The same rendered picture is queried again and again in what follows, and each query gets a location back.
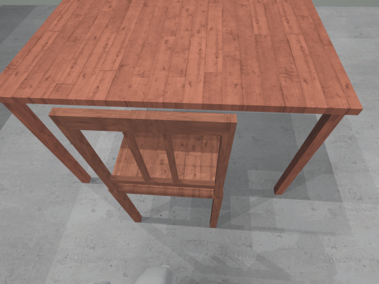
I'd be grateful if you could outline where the chair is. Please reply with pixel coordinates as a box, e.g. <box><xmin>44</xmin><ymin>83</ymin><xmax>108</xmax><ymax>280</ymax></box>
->
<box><xmin>49</xmin><ymin>108</ymin><xmax>237</xmax><ymax>228</ymax></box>

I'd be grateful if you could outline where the table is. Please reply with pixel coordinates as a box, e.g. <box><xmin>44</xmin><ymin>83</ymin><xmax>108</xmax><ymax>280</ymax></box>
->
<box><xmin>0</xmin><ymin>0</ymin><xmax>363</xmax><ymax>195</ymax></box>

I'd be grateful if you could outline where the left robot thigh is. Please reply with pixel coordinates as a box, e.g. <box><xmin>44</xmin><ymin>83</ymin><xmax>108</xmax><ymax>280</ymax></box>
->
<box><xmin>133</xmin><ymin>266</ymin><xmax>178</xmax><ymax>284</ymax></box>

